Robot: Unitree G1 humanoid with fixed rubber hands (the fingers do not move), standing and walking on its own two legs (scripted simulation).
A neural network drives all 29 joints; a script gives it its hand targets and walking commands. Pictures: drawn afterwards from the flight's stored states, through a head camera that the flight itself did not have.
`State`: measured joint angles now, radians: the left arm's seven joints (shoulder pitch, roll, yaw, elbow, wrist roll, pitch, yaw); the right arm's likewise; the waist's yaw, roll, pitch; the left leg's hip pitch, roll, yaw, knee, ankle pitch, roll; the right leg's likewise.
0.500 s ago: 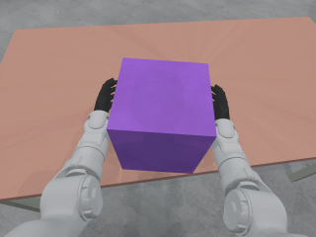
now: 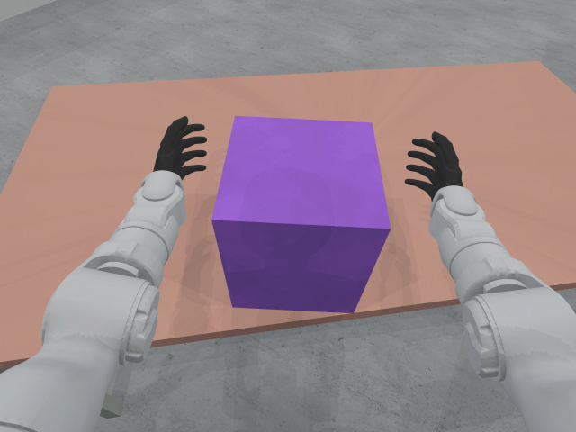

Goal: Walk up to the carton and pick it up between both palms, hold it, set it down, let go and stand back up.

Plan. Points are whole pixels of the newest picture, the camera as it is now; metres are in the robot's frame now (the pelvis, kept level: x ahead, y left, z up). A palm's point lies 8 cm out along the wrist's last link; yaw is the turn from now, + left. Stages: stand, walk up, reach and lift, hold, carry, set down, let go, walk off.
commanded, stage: set down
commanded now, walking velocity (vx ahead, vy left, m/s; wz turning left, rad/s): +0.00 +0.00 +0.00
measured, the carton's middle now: (298, 220) +0.44 +0.01 +0.01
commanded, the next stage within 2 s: none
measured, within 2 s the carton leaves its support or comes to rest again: neither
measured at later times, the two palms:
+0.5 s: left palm (150, 123) +0.46 +0.20 +0.18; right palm (455, 153) +0.45 -0.19 +0.16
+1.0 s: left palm (152, 184) +0.40 +0.20 +0.13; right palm (464, 200) +0.40 -0.21 +0.13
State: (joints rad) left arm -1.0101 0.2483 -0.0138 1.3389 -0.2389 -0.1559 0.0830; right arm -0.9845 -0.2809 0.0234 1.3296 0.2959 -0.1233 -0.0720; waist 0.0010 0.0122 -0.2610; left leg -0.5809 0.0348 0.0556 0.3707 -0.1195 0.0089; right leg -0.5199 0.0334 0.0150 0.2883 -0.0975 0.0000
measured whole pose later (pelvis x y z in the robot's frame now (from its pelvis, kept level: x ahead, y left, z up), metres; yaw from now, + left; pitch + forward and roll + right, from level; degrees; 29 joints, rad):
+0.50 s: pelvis +0.00 -0.01 +0.00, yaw +2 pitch +17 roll -1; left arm -1.13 0.38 -0.09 1.24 -0.34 0.03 0.03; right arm -1.08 -0.29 0.06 1.21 0.36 0.09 -0.09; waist -0.05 0.00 -0.25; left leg -0.56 0.03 0.02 0.39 -0.12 0.00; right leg -0.50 0.03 -0.02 0.34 -0.13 -0.01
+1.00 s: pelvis +0.00 -0.01 +0.01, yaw +2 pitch +4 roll -1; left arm -0.75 0.28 0.07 0.87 -0.16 0.17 0.01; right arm -0.74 -0.27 0.01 0.89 0.30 0.17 -0.12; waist -0.03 -0.01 -0.09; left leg -0.25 0.03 0.02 0.28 -0.11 -0.01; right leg -0.19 0.03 -0.02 0.22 -0.10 -0.02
